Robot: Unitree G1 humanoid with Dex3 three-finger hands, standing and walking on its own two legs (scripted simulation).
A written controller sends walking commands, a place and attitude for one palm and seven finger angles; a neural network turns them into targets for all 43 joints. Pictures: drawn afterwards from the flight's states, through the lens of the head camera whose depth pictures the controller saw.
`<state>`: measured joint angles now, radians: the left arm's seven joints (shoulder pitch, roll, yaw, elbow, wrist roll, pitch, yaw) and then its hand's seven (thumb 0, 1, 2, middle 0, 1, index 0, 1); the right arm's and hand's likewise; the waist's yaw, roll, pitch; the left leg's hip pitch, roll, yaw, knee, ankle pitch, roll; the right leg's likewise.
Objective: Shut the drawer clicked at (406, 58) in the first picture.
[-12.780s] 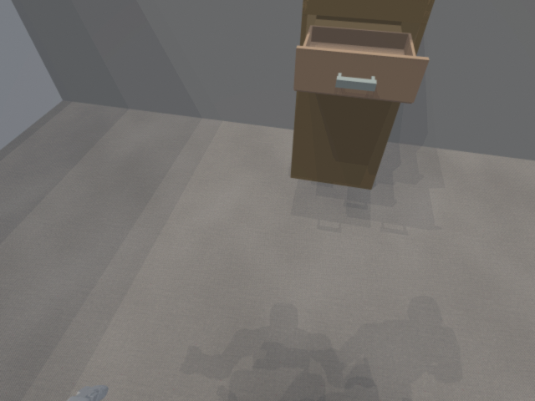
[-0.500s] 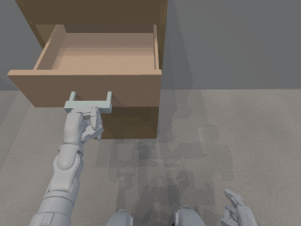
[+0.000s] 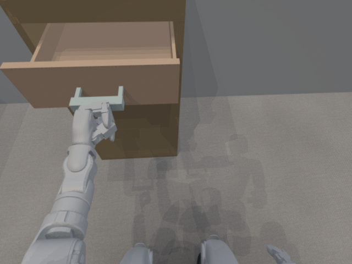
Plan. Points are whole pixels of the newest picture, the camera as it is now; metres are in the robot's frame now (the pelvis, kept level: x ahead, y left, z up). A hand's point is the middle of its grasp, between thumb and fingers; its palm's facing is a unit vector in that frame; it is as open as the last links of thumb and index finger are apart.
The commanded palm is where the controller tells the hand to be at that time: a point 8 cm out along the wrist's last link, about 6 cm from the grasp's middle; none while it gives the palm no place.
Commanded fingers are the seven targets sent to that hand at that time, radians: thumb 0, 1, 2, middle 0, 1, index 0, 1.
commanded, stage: push the drawer shut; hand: left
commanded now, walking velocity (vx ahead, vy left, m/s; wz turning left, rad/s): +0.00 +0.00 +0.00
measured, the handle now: (98, 97) +0.49 +0.19 +0.06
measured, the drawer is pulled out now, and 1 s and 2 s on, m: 0.16 0.04 0.00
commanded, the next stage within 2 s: pull the fist back off the drawer in 1.60 s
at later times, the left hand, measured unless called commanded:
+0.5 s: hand (116, 102) +0.48 +0.15 +0.06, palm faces +0.04 -1.00 -0.05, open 3.0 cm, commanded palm +0.46 +0.20 +0.06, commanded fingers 0.00 0.90 0.90 -1.40 -1.60 -1.40 -1.60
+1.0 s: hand (118, 83) +0.54 +0.15 +0.06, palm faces +0.04 -1.00 -0.05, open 3.1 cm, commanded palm +0.53 +0.20 +0.06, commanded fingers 0.00 0.90 0.90 -1.40 -1.60 -1.40 -1.60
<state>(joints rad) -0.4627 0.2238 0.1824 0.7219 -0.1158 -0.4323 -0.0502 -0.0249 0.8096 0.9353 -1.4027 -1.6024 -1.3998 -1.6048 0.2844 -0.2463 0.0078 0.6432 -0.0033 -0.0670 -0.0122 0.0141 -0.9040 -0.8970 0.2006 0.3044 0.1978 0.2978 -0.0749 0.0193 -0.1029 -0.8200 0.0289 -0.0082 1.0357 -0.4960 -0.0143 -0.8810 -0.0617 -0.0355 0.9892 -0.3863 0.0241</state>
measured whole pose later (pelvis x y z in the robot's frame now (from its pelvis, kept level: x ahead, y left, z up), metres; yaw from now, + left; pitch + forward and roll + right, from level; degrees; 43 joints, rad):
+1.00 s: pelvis +0.00 +0.00 -0.02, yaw -1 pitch +24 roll -2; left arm -1.01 0.48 0.39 1.24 0.00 -0.44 -0.08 0.00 0.82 0.94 -1.40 -1.60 -1.40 -1.60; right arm 0.38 -0.26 0.04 0.64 -0.06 0.03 0.02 0.01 -0.90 -0.90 0.20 0.30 0.20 0.30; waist -0.22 0.03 -0.10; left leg -1.03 0.05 -0.02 1.11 -0.50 -0.01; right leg -1.07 -0.04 -0.04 1.02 -0.37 0.03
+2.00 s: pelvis -0.03 +0.01 -0.04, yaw -1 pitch +29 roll -5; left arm -1.30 0.66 0.36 1.38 0.07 -0.32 -0.07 0.02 0.68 0.97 -1.40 -1.60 -1.40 -1.60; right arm 0.43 -0.26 0.09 0.64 -0.09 0.00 0.03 0.01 -0.90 -0.90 0.20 0.30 0.20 0.30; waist -0.31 0.04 -0.09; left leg -1.23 0.04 -0.07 1.21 -0.49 0.00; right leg -1.23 -0.04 -0.08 1.06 -0.33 0.03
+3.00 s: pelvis +0.05 +0.00 +0.04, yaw -1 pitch +11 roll -2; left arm -0.26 0.26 0.22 0.44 -0.19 -0.25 -0.14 0.01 0.90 0.90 -1.40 -1.60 -1.40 -1.60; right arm 0.28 -0.26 0.00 0.56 0.03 0.01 0.00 0.01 -0.91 -0.90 0.20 0.30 0.20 0.30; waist -0.04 0.05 -0.11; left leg -0.50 0.05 -0.01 0.77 -0.46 -0.01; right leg -0.56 -0.03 -0.04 0.72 -0.35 0.03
